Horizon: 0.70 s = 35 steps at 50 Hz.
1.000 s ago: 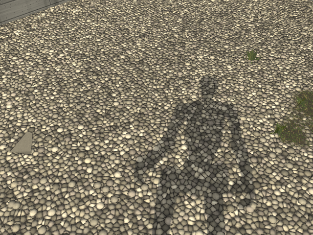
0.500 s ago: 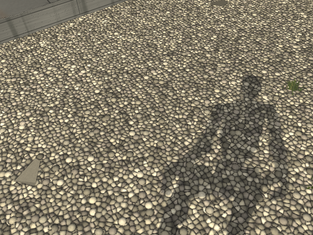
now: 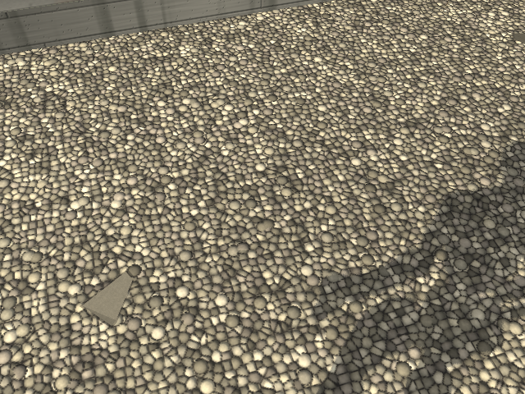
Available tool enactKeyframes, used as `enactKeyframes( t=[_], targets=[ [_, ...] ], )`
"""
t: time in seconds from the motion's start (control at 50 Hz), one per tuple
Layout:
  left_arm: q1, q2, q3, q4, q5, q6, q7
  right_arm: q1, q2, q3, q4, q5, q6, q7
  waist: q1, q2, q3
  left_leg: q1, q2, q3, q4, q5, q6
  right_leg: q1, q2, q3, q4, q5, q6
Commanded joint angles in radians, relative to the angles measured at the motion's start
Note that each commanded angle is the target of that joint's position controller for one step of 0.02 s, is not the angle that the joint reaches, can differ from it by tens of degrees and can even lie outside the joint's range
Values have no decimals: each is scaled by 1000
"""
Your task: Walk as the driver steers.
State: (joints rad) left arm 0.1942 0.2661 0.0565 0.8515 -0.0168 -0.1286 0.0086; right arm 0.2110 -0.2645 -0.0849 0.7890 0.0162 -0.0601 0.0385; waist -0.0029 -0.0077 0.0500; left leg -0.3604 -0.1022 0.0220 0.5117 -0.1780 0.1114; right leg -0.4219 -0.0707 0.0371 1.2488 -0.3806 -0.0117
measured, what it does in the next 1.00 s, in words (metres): walks ahead: right foot, then left foot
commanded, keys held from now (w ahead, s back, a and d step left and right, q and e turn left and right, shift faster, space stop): w+q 0.12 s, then w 0.88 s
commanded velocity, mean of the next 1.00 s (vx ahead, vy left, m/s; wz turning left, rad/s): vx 0.50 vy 0.00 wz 0.20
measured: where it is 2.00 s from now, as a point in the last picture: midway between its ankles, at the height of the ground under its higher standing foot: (254, 191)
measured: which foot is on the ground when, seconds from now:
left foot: down 0.00-0.40, up 0.42-0.90, down 0.92-1.00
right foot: up 0.00-0.36, down 0.38-0.92, up 0.94-1.00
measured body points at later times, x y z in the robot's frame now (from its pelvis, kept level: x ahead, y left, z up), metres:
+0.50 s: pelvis +0.29 -0.05 +0.00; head +0.31 -0.05 +0.45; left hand +0.38 +0.24 -0.10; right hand +0.40 -0.30 -0.12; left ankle +0.16 +0.06 -0.64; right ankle +0.36 -0.13 -0.73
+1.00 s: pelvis +0.54 +0.05 +0.00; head +0.57 +0.06 +0.45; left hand +0.51 +0.32 -0.14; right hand +0.78 -0.16 -0.08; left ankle +0.60 +0.15 -0.73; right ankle +0.41 -0.12 -0.65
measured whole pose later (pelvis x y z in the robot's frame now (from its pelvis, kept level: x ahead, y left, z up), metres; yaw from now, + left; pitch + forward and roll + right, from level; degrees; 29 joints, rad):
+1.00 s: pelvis +0.54 +0.05 +0.00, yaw +10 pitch +3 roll +0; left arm 0.37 0.29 0.04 0.89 -0.02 -0.08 -0.01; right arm 0.09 -0.25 -0.04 0.70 0.01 -0.10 0.03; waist 0.04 -0.02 0.02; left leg -0.43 -0.02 0.04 0.54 -0.16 0.05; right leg -0.27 0.00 0.04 1.06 -0.46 -0.03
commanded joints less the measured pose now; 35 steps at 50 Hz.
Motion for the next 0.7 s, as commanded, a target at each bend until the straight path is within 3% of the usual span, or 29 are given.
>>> enactKeyframes(
  t=[0.02,0.1,0.16,0.22,0.26,0.32,0.34,0.36,0.38,0.4,0.42,0.44,0.46,0.48,0.52,0.56,0.6,0.7],
  targets=[
    [25,114,36,-81,20,1,3,-3,-94,-18,-82,-2,-21,-13,33,8,-114,218,267,-373,-275,268,197,-198,-65,45,-88,81,20],
    [-93,77,27,-135,35,21,11,68,-147,-31,-74,1,-21,-41,6,36,-70,134,220,-287,-291,344,178,-222,-32,8,-319,243,70],
    [-189,49,13,-160,27,16,0,110,-134,-25,-67,5,-12,-51,-40,83,-63,137,180,-243,-274,257,128,-179,10,-2,-561,428,65],
    [-261,51,7,-182,15,4,-18,160,-129,-20,-43,4,-12,-50,-82,104,-49,165,210,-270,-265,174,112,-129,31,-11,-675,520,48],
    [-291,72,10,-201,13,-5,-29,186,-129,-19,-29,4,-11,-50,-92,105,-36,249,249,-311,-220,180,111,-161,34,-1,-718,472,23],
    [-259,103,19,-207,13,-17,-39,183,-146,-24,-22,0,-2,-57,-62,130,-34,346,297,-364,-156,280,92,-135,45,-7,-762,343,-24],
    [-198,117,27,-194,14,-20,-37,162,-149,-24,-26,0,1,-57,-26,139,-56,352,284,-354,-102,406,78,-51,66,-29,-790,323,-46],
    [-85,145,42,-162,21,-23,-33,142,-135,-17,-34,-3,3,-55,31,123,-127,334,232,-315,22,540,56,114,73,-39,-811,353,-77],
    [83,190,54,-137,33,-23,-28,121,-104,-1,-58,-15,1,-51,104,62,-267,202,175,-263,265,440,23,386,-54,88,-770,395,-145],
    [226,266,79,-103,41,-12,-28,269,-37,18,-51,3,-13,-49,85,-202,-417,-174,18,-164,650,19,-64,780,-267,493,-801,255,-313],
    [249,194,61,-79,13,-7,-38,278,-69,21,-42,14,-25,-45,90,-272,-404,-355,13,-214,774,-388,-65,807,-328,737,-940,41,-329],
    [176,132,43,-93,0,-1,-35,171,-141,3,-58,24,-28,-42,95,-154,-228,-436,77,-217,834,-322,-58,670,-299,626,-961,-72,-278],
    [99,111,32,-111,8,9,-33,87,-139,6,-79,15,-29,-40,73,-58,-134,-420,131,-163,803,-231,-55,515,-258,494,-984,-26,-243],
    [53,92,22,-115,16,14,-36,44,-126,4,-90,-3,-29,-40,47,-19,-61,-394,163,-139,730,-175,-57,385,-214,409,-1021,64,-233],
    [24,76,13,-113,26,9,-39,78,-98,2,-80,-8,-19,-41,1,-61,-54,-295,207,-125,638,-113,-64,273,-153,298,-1064,203,-214],
    [43,96,17,-97,19,2,-39,87,-70,8,-77,-9,-12,-44,-6,-78,-59,-289,216,-99,579,-75,-81,248,-136,222,-1090,321,-228],
    [70,126,25,-81,16,3,-31,25,-62,12,-99,-15,-13,-48,5,-60,-50,-332,226,-88,477,7,-101,263,-137,175,-1108,419,-236],
    [152,146,26,-43,1,22,-18,-136,-31,26,-134,-11,-25,-36,63,-56,-33,-292,197,-51,173,246,-110,303,-96,65,-1106,460,-189]
  ],
)
Keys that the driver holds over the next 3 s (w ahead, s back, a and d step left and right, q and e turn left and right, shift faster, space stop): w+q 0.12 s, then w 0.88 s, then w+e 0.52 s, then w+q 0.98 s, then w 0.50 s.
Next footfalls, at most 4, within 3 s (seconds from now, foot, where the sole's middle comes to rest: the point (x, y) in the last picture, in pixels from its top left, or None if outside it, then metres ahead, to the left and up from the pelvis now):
0.38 right None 0.40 -0.12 -0.77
0.92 left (209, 320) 0.64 0.16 -0.77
1.46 right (289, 223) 0.95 -0.06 -0.77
2.02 left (226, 146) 1.27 0.15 -0.77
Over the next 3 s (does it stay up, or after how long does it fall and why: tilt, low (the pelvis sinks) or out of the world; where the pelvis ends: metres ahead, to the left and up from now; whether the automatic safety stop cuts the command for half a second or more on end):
stays up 1.61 0.18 0.00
